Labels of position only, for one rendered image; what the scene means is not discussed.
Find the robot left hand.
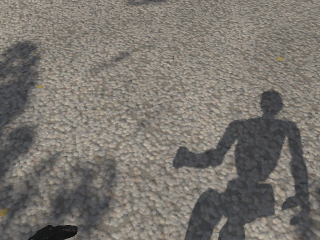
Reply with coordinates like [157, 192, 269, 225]
[28, 225, 78, 240]

